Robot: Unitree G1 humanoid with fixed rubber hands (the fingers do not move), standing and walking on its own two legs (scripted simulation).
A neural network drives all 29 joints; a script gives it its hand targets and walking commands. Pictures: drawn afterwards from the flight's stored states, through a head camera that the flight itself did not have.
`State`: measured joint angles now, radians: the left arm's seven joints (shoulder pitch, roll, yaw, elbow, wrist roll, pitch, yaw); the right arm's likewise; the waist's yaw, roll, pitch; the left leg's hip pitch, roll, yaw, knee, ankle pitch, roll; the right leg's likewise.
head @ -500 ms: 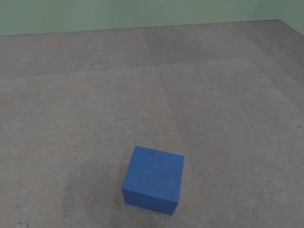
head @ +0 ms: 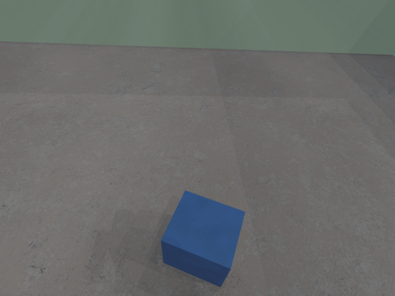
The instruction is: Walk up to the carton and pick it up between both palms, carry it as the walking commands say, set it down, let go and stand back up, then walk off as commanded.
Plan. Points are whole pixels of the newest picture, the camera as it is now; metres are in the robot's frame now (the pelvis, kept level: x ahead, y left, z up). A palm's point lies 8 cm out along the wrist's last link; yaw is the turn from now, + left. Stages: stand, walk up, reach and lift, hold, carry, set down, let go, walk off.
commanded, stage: stand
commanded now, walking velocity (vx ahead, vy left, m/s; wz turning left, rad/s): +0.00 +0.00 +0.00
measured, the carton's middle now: (202, 238) +0.50 -0.05 -0.62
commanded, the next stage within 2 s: none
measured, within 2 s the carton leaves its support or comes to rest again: neither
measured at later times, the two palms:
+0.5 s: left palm out of the picture +0.05 +0.27 -0.12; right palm out of the picture +0.07 -0.25 -0.12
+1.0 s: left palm out of the picture +0.06 +0.27 -0.12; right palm out of the picture +0.08 -0.25 -0.11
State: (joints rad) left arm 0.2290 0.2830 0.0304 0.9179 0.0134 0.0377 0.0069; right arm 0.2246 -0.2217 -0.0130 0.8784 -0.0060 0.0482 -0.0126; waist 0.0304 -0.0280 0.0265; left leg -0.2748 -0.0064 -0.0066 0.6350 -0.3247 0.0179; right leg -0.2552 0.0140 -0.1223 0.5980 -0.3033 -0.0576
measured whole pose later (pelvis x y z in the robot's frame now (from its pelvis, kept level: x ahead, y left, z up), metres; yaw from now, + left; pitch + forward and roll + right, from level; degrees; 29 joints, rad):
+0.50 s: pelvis -0.01 +0.00 +0.00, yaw +0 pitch -3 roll +0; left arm 0.23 0.28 0.03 0.92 0.02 0.03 0.01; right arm 0.24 -0.22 -0.01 0.89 -0.01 0.04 -0.01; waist 0.03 0.00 0.03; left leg -0.27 -0.01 -0.01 0.61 -0.30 0.01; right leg -0.25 0.01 -0.12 0.59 -0.29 -0.06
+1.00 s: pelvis -0.01 +0.00 +0.00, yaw +0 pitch -3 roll +0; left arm 0.23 0.28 0.03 0.92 0.02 -0.02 0.01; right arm 0.23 -0.22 -0.01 0.89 -0.01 -0.01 -0.01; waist 0.03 -0.01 0.03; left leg -0.27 -0.01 -0.01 0.61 -0.30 0.01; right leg -0.25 0.01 -0.12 0.59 -0.29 -0.06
